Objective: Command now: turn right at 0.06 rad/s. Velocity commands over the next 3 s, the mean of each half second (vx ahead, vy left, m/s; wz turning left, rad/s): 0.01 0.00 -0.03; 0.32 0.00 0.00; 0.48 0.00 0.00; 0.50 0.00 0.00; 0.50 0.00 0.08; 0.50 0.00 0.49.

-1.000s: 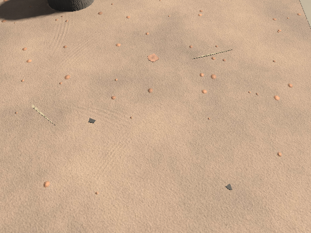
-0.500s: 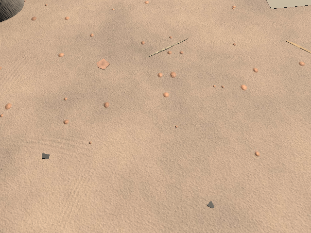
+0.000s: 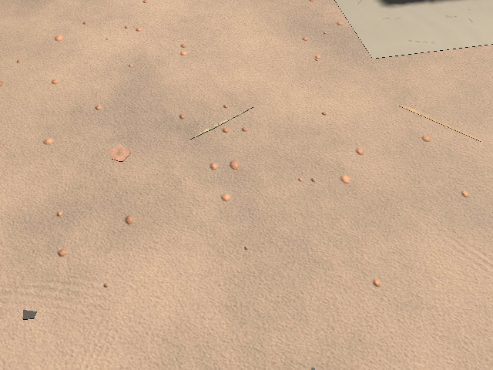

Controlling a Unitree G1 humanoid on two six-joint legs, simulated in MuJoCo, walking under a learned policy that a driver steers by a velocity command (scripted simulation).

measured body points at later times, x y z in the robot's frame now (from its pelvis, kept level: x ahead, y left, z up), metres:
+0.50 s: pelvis +0.01 -0.02 +0.00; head +0.01 -0.02 +0.45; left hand +0.09 +0.23 -0.13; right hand +0.08 -0.28 -0.14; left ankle +0.03 +0.13 -0.73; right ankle -0.02 -0.14 -0.73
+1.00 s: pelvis +0.15 +0.02 +0.01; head +0.17 +0.03 +0.46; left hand +0.34 +0.27 -0.10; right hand +0.08 -0.23 -0.13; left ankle +0.04 +0.11 -0.73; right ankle +0.31 -0.15 -0.68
